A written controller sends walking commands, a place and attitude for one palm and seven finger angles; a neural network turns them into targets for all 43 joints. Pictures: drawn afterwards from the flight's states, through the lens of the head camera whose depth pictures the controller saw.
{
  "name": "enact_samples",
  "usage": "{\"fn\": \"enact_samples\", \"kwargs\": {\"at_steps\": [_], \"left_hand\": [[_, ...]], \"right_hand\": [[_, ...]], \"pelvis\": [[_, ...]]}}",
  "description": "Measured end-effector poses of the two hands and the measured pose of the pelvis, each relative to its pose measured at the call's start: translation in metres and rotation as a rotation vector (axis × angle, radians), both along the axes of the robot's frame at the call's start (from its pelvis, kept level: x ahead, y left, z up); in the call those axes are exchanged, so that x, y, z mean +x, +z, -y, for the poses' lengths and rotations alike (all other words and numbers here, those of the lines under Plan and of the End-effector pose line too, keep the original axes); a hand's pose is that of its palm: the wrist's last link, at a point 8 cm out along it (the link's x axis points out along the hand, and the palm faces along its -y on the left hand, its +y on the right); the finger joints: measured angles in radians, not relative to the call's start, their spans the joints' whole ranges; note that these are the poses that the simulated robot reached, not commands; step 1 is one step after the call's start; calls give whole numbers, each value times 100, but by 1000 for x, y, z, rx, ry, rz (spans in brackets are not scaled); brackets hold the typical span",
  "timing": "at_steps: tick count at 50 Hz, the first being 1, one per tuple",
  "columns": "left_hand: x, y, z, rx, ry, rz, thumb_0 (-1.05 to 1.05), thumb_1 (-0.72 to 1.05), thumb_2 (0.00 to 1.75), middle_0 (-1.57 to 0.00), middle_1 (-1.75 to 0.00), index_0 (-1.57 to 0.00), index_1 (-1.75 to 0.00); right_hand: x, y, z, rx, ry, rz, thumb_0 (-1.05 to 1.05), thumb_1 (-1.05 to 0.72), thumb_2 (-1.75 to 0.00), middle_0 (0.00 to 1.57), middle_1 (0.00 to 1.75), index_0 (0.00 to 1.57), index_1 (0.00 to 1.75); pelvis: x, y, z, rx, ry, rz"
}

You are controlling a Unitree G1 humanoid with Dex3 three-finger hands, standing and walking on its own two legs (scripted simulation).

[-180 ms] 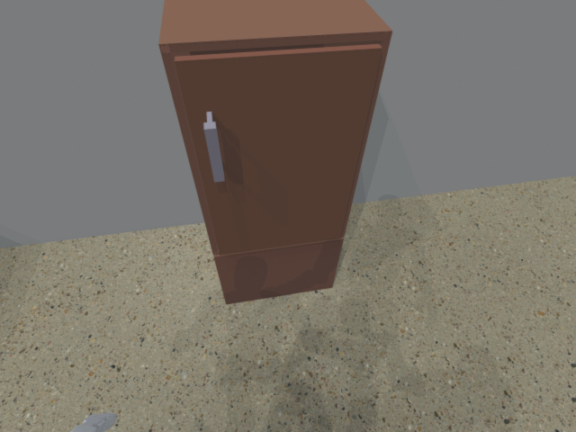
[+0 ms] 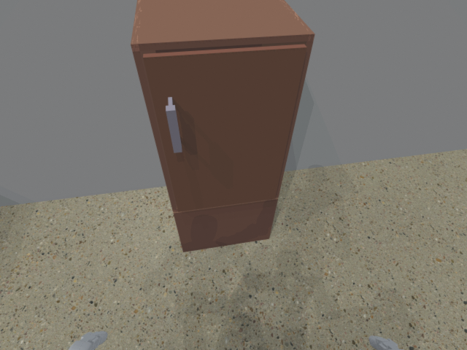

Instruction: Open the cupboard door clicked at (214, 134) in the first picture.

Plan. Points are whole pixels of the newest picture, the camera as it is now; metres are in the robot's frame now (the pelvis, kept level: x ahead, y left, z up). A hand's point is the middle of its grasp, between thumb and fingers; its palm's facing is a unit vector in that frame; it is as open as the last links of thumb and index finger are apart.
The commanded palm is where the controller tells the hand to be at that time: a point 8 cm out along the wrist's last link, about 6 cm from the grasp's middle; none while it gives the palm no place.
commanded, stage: stand and wait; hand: left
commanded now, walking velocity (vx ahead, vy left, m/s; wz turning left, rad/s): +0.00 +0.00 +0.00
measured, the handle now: (174, 125) +0.62 +0.20 +0.02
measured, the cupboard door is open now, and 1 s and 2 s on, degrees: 0 0 0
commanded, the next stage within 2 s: look at it before walking up in 0.64 s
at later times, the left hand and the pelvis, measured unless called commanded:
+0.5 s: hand out of the picture +0.06 +0.22 -0.15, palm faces -0.03 -0.95 -0.32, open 7.4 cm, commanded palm none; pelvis -0.01 -0.02 +0.01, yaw +0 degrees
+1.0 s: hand out of the picture +0.06 +0.20 -0.15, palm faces -0.02 -0.95 -0.30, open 7.4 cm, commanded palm none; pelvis -0.02 -0.02 +0.01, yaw +0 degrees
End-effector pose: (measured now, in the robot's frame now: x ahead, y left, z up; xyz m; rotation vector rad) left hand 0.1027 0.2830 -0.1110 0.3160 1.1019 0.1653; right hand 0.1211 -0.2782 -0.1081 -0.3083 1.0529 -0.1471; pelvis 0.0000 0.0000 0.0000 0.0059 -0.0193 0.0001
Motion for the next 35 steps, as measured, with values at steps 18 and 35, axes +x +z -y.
{"fn": "enact_samples", "kwargs": {"at_steps": [18, 35], "left_hand": [[-40, -7, 13, -7, 36, -103, 0, 90, 90, -21, -30, -20, -30], [-48, -6, 26, -15, 39, -115, 0, 90, 90, -20, -30, -20, -30]], "right_hand": [[-48, -7, 21, -9, -52, -130, 1, -90, -90, 21, 29, 20, 30], [-80, -14, 23, 14, -76, -195, 1, -90, -90, 21, 29, 20, 30]], "pelvis": [[-6, 4, 14, -1, -2, 8], [-13, 7, 21, -1, -4, 11]]}}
